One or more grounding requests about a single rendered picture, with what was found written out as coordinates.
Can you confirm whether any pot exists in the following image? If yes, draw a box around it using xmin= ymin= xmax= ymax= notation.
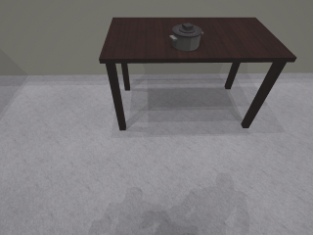
xmin=169 ymin=32 xmax=203 ymax=52

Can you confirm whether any lid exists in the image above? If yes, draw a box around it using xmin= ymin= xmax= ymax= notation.
xmin=172 ymin=24 xmax=202 ymax=38

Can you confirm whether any knob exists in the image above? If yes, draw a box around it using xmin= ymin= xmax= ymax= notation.
xmin=182 ymin=23 xmax=194 ymax=29

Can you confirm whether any table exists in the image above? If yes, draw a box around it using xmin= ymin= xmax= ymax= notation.
xmin=99 ymin=18 xmax=296 ymax=131

